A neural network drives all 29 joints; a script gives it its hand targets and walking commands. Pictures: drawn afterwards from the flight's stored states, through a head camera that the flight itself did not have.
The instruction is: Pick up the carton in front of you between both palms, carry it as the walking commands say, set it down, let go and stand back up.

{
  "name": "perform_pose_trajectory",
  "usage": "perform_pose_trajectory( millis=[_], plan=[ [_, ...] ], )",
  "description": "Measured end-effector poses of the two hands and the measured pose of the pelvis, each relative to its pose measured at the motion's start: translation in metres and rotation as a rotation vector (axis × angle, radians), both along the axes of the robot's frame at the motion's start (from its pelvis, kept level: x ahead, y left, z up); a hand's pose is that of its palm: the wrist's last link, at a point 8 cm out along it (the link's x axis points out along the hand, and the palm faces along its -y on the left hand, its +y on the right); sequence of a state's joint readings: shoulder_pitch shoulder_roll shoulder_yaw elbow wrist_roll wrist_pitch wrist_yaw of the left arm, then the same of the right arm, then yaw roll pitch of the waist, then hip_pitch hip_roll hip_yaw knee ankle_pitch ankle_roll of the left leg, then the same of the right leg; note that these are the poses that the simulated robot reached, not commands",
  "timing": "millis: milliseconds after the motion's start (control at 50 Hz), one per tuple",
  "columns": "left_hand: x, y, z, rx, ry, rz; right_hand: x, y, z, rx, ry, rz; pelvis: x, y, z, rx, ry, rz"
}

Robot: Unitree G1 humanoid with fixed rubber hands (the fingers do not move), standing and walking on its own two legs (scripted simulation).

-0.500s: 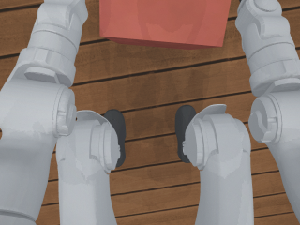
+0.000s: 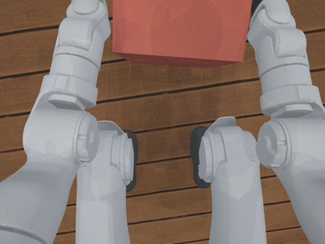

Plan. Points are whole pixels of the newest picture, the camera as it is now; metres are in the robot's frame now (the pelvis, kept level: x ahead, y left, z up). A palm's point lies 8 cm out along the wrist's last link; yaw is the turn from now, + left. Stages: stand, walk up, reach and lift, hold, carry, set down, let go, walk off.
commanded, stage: reach and lift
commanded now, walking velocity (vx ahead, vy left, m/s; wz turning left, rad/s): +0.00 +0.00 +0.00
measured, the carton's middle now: (176, 13) +0.54 -0.03 -0.20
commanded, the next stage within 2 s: none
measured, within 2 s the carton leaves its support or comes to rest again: neither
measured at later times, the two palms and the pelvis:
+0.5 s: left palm out of the picture +0.50 +0.12 +0.06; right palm out of the picture +0.48 -0.18 +0.06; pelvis -0.01 +0.01 +0.12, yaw -1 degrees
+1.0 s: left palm out of the picture +0.45 +0.13 +0.22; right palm out of the picture +0.44 -0.17 +0.22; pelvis +0.04 +0.01 +0.25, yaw -1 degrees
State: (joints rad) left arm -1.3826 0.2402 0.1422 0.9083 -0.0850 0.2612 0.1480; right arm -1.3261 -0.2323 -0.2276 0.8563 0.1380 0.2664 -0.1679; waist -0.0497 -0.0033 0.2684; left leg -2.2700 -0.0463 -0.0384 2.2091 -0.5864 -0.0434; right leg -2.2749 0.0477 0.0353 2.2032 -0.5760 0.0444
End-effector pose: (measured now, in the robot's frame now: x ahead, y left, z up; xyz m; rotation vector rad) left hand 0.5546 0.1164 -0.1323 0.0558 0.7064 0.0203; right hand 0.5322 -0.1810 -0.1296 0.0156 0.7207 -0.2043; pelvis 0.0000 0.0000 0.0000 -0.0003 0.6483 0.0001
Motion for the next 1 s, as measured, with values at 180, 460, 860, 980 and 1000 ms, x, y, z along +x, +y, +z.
perform_pose_trajectory(
  millis=[180, 460, 860, 980, 1000],
  plan=[
    [-0.03, 0.001, 0.102, -0.034, -0.016, 0.039, -0.033, 0.001, 0.097, 0.033, -0.024, -0.028, -0.001, 0.003, 0.046, 0.003, 0.069, -0.007],
    [-0.054, 0.005, 0.183, -0.033, -0.02, 0.054, -0.052, 0.004, 0.181, 0.021, -0.027, -0.012, -0.013, 0.006, 0.109, 0.005, 0.086, -0.015],
    [-0.09, 0.012, 0.307, -0.042, -0.012, 0.079, -0.083, 0.011, 0.304, 0.032, -0.021, -0.006, 0.024, 0.006, 0.212, 0.002, -0.022, -0.013],
    [-0.102, 0.015, 0.345, -0.043, -0.01, 0.089, -0.094, 0.013, 0.342, 0.036, -0.019, -0.001, 0.035, 0.005, 0.246, 0.002, -0.083, -0.015],
    [-0.105, 0.015, 0.351, -0.043, -0.011, 0.09, -0.096, 0.014, 0.348, 0.036, -0.019, 0.0, 0.037, 0.005, 0.251, 0.002, -0.094, -0.016]
  ],
)
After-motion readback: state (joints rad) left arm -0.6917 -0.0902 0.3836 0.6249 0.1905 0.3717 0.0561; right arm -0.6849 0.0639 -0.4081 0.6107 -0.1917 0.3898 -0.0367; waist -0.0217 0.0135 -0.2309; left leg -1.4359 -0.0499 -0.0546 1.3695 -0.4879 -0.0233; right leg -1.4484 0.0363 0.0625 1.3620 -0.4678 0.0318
